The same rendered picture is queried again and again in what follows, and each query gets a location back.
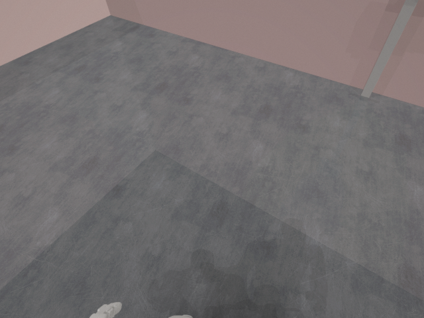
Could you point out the robot left hand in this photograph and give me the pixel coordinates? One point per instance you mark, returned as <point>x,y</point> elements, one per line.
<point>107,311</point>

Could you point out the panel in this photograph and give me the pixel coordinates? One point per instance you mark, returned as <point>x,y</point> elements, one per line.
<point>389,46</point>

